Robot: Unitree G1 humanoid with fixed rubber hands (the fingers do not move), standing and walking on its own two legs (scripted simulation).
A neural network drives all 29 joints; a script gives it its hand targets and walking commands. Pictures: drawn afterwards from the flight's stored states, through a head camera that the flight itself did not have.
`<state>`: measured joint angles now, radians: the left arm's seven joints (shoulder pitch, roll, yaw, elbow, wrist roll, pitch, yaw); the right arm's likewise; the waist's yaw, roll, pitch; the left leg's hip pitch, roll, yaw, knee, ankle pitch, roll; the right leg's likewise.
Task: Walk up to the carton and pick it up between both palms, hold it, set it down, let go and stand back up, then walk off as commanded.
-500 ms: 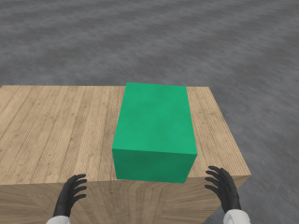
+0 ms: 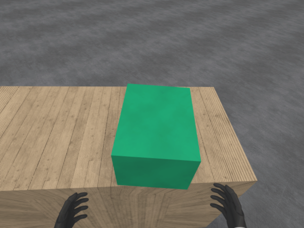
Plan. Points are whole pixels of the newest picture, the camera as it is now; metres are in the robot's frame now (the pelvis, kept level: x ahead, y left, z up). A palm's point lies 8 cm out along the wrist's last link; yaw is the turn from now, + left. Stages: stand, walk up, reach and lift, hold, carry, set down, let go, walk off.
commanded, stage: set down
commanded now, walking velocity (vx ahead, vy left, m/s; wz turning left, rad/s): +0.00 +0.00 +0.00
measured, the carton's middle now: (155, 133) +0.43 -0.01 -0.02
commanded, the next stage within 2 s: let go in 0.76 s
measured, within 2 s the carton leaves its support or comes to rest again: neither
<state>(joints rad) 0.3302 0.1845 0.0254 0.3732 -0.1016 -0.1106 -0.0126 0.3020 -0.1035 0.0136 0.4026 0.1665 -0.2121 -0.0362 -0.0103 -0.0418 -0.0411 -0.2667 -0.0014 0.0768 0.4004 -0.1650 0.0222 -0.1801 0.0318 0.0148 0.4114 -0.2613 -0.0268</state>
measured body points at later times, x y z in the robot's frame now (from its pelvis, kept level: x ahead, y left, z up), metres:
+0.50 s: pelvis +0.00 +0.00 +0.00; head +0.01 +0.02 +0.45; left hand +0.19 +0.23 -0.08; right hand +0.18 -0.20 -0.07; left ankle +0.03 +0.10 -0.74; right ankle -0.03 -0.10 -0.74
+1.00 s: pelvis +0.00 -0.01 +0.00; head +0.02 +0.01 +0.45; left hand +0.16 +0.22 -0.10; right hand +0.16 -0.22 -0.09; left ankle +0.03 +0.10 -0.74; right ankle -0.03 -0.10 -0.74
